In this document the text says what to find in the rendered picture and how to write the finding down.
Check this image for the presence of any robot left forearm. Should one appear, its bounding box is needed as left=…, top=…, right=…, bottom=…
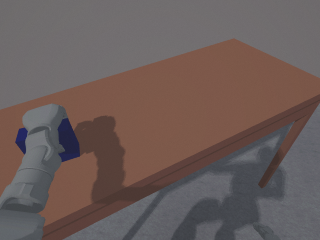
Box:
left=0, top=123, right=62, bottom=214

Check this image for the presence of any robot right hand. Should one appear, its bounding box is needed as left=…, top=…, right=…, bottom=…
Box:
left=253, top=222, right=281, bottom=240

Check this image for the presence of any left robot upper arm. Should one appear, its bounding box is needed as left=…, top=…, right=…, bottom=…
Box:
left=0, top=209, right=46, bottom=240

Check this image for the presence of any sponge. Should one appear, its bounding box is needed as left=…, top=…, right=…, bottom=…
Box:
left=15, top=118, right=80, bottom=162

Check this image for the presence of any table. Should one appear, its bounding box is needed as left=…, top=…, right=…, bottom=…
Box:
left=0, top=38, right=320, bottom=240

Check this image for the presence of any robot left hand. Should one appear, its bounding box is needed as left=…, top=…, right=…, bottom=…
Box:
left=22, top=103, right=69, bottom=154

